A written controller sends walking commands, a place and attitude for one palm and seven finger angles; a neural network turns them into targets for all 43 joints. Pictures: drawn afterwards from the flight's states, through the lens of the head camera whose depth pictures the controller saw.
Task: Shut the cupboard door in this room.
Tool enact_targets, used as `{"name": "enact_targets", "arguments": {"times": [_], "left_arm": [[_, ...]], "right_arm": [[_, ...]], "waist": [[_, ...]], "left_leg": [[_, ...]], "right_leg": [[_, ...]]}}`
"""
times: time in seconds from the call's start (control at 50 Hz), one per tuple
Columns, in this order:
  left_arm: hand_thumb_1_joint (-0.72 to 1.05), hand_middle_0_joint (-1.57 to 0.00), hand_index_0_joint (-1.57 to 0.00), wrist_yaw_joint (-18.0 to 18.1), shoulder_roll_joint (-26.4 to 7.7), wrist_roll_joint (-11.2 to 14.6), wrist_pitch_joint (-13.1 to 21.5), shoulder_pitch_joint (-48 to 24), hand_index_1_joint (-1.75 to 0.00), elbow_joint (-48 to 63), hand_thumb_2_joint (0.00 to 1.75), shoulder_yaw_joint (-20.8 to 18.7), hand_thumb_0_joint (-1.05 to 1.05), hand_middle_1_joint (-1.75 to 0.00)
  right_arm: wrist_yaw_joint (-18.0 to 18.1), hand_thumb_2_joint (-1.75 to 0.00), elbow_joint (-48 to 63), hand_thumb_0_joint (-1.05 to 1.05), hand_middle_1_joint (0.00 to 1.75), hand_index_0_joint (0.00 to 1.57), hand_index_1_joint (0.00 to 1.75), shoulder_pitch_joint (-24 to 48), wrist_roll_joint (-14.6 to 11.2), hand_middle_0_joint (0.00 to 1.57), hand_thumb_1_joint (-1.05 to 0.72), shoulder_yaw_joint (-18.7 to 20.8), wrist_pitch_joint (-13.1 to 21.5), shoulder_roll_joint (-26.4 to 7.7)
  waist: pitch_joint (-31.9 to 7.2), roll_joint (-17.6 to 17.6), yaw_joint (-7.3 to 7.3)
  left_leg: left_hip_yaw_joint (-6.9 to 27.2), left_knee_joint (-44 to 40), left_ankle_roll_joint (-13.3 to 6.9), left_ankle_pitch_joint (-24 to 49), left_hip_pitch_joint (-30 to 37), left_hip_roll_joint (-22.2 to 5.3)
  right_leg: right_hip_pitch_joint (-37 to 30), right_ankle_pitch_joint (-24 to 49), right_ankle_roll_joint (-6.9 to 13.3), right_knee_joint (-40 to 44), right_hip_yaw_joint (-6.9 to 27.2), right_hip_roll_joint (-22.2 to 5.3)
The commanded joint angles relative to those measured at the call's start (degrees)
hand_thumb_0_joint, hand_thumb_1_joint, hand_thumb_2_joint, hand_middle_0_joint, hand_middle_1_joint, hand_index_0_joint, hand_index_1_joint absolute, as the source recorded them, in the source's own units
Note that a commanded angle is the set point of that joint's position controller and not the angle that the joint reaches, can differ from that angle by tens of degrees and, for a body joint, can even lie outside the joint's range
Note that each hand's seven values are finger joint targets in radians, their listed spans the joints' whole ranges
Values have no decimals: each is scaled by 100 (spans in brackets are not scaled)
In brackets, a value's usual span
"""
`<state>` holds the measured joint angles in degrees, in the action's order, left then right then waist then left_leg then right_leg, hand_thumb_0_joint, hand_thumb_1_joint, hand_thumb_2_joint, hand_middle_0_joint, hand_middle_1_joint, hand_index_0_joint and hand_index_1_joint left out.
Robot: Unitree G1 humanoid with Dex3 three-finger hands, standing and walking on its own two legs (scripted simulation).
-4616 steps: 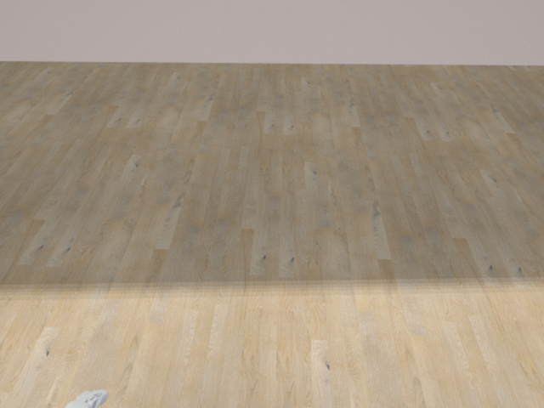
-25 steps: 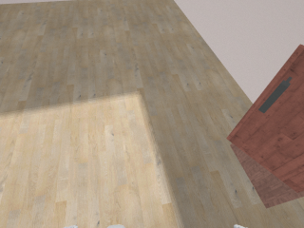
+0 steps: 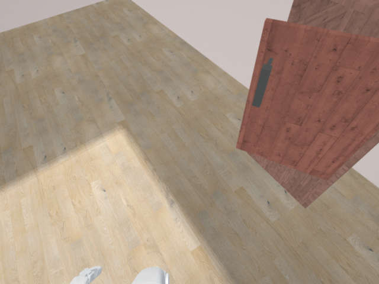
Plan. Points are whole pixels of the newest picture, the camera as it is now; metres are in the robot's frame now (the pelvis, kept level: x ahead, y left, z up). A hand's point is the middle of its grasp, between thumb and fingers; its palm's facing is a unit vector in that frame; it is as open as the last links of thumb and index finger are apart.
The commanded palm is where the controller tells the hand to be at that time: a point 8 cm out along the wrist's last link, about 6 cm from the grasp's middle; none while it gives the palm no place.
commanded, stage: turn to face it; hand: left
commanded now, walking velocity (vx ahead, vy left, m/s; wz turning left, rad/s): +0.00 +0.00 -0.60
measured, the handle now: (263, 82) +0.67 -0.20 -0.01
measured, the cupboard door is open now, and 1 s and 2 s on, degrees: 29 29 29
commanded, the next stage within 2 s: take the last steps up to it in 0.56 s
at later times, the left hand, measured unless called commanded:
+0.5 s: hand (109, 272) +0.16 +0.21 -0.15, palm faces -0.23 -0.95 -0.21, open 7.4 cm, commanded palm none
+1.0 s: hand (140, 274) +0.16 +0.14 -0.18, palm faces -0.34 -0.93 -0.15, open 7.4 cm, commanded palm none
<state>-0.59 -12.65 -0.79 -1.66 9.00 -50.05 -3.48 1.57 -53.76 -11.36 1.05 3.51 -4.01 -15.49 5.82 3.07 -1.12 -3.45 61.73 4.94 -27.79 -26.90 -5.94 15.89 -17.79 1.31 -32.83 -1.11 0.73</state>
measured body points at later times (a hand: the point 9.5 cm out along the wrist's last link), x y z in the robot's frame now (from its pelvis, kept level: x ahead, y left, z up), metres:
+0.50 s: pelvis +0.02 +0.03 +0.01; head +0.07 +0.04 +0.46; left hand +0.17 +0.26 -0.14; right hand +0.01 -0.22 -0.12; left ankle +0.05 +0.13 -0.73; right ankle -0.06 -0.10 -0.66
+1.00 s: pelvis +0.06 -0.01 +0.00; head +0.09 +0.00 +0.45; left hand +0.18 +0.19 -0.17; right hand +0.00 -0.26 -0.14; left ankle +0.10 +0.09 -0.73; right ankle -0.05 -0.09 -0.72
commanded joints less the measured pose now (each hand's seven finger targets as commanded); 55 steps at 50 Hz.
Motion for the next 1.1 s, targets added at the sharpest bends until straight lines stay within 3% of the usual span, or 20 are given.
{"name": "enact_targets", "arguments": {"times": [0.0, 0.12, 0.18, 0.2, 0.22, 0.24, 0.26, 0.34, 0.46, 0.56, 0.58, 0.6, 0.62, 0.72, 0.84, 0.9, 0.92, 0.94, 0.96, 1.08], "left_arm": [[90, -20, -20, 132, -1177, -34, 76, 103, -30, 359, 90, -257, 0, -30], [90, -20, -20, 97, -1320, -83, 33, 89, -30, 321, 90, -320, 0, -30], [90, -20, -20, 88, -1232, -29, -18, -88, -30, 338, 90, -307, 0, -30], [90, -20, -20, 72, -1032, 18, -51, -97, -30, 385, 90, -265, 0, -30], [90, -20, -20, 20, -661, 61, -88, 168, -30, 458, 90, -210, 0, -30], [90, -20, -20, -11, -634, 28, -60, 138, -30, 561, 90, -188, 0, -30], [90, -20, -20, 7, -749, -38, -113, 19, -30, 501, 90, -207, 0, -30], [90, -20, -20, -119, -596, -31, -143, 191, -30, 231, 90, -251, 0, -30], [90, -20, -20, -110, -351, -28, -133, -194, -30, 267, 90, -130, 0, -30], [90, -20, -20, -43, -407, -24, -38, 288, -30, 45, 90, -104, 0, -30], [90, -20, -20, -12, -650, -41, 2, 587, -30, -51, 90, -154, 0, -30], [90, -20, -20, 62, -1154, -95, 55, 742, -30, -122, 90, -235, 0, -30], [90, -20, -20, 89, -1417, -60, 66, 907, -30, -196, 90, -246, 0, -30], [90, -20, -20, 151, -837, -45, 126, 209, -30, -128, 90, -162, 0, -30], [90, -20, -20, 74, -910, -90, 211, 301, -30, -268, 90, -220, 0, -30], [90, -20, -20, 24, -790, -23, 188, 203, -30, -328, 90, -212, 0, -30], [90, -20, -20, -4, -481, 12, 172, 330, -30, -310, 90, -155, 0, -30], [90, -20, -20, -65, -147, 34, 171, 404, -30, -190, 90, -80, 0, -30], [90, -20, -20, -93, -368, -57, 192, -22, -30, 36, 90, -61, 0, -30], [90, -20, -20, -241, -167, -78, 88, 73, -30, -243, 90, -116, 0, -30]], "right_arm": [[-51, -90, 572, 0, 30, 20, 30, 34, -12, 20, -90, 60, 186, -358], [-45, -90, 739, 0, 30, 20, 30, 82, -54, 20, -90, 39, 259, -311], [4, -90, 583, 0, 30, 20, 30, -431, -64, 20, -90, 24, 348, -350], [28, -90, 533, 0, 30, 20, 30, -647, -40, 20, -90, 41, 412, -574], [40, -90, 552, 0, 30, 20, 30, -704, 51, 20, -90, 127, 445, -1115], [58, -90, 659, 0, 30, 20, 30, -802, 77, 20, -90, 151, 417, -1352], [90, -90, 592, 0, 30, 20, 30, -701, 100, 20, -90, 112, 446, -1250], [111, -90, 711, 0, 30, 20, 30, -178, 90, 20, -90, -21, 467, -755], [75, -90, 295, 0, 30, 20, 30, -746, 82, 20, -90, 61, 432, -733], [18, -90, 134, 0, 30, 20, 30, -637, 29, 20, -90, 137, 361, -803], [-12, -90, 156, 0, 30, 20, 30, -546, -15, 20, -90, 141, 361, -706], [-37, -90, 299, 0, 30, 20, 30, -468, -60, 20, -90, 88, 349, -326], [-41, -90, 466, 0, 30, 20, 30, -120, -46, 20, -90, 10, 286, -201], [-52, -90, 122, 0, 30, 20, 30, -344, 32, 20, -90, 22, 265, -212], [-123, -90, 195, 0, 30, 20, 30, -266, 59, 20, -90, 30, 405, -68], [-51, -90, -81, 0, 30, 20, 30, -1034, 77, 20, -90, -16, 557, -62], [-7, -90, -209, 0, 30, 20, 30, -1428, 107, 20, -90, 33, 631, -384], [33, -90, -315, 0, 30, 20, 30, -1961, 210, 20, -90, 156, 665, -1001], [80, -90, -290, 0, 30, 20, 30, -2186, 176, 20, -90, 167, 625, -1196], [121, -90, -186, 0, 30, 20, 30, -1221, 126, 20, -90, -39, 738, -531]], "waist": [[-939, -1048, 81], [-735, -1128, 111], [-839, -1063, -123], [-919, -514, -195], [-983, 1038, -124], [-922, 1386, -162], [-909, 1671, -156], [-782, 618, 143], [-840, 760, -139], [-967, 649, 104], [-1067, 241, 240], [-1005, -1213, 293], [-800, -1576, 486], [-610, -1281, 51], [-282, -1149, 96], [-441, -761, -254], [-599, 147, -369], [-715, 1663, -527], [-570, 1257, -662], [-192, 453, -52]], "left_leg": [[229, 46, 80, 549, -403, 35], [182, -1640, -4, 435, 263, 309], [128, -3245, -76, 1367, 1396, 433], [460, -3970, -201, 1620, 1997, 60], [1831, -4387, -689, 1931, 2459, -1199], [2495, -4619, -1276, 2342, 2092, -2104], [2546, -4686, -1410, 2504, 1754, -2120], [801, -4408, -1142, 3173, 1824, -1197], [376, -4137, -1276, 3966, 2179, -1252], [133, -3459, -961, 3501, 1674, -1147], [-130, -3050, -644, 2754, 1223, -912], [-681, -2197, -270, 948, 93, -226], [-399, -1128, -170, -760, -357, 203], [76, -35, -81, 251, -567, 71], [-110, -1849, -196, 387, 179, 143], [-380, -3456, -235, 1394, 1734, 344], [421, -4097, -400, 1068, 2631, -184], [2433, -4667, -977, 560, 3225, -1723], [3313, -4979, -1464, 355, 2900, -2377], [704, -4979, -1163, 2419, 2091, -1410]], "right_leg": [[-803, 2917, 905, 1144, 1355, -1361], [-378, 2195, 985, 1124, 1984, -1320], [114, 1980, 596, 646, 1990, -1017], [568, 1363, 315, 234, 1681, -617], [1410, -364, -28, -819, 971, 219], [1517, -1832, -180, -2075, 329, 295], [1496, -1837, -209, -2941, 586, 118], [1481, -760, -398, -3416, 288, -140], [929, -908, -371, -1691, -152, -176], [-536, 407, -162, 659, -359, -36], [-1177, 1083, -33, 1226, 79, -391], [-1773, 2059, 391, 1524, 1495, -1591], [-1380, 2922, 1014, 1559, 2059, -2313], [-1066, 2068, 1020, 1531, 1072, -1418], [-503, -44, 1127, 1887, 1359, -1377], [78, -232, 806, 1179, 1103, -946], [808, -481, 532, 240, 812, -524], [1877, -1250, 169, -1393, -31, 195], [2223, -1723, 143, -2408, 159, 81], [2002, -53, -149, -2851, 191, -448]]}}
